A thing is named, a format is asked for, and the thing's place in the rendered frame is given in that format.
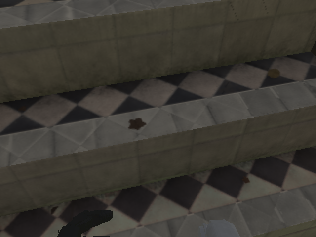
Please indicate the robot right thigh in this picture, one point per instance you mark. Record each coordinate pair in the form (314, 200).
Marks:
(217, 228)

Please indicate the left robot hand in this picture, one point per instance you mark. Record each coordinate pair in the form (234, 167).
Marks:
(85, 220)

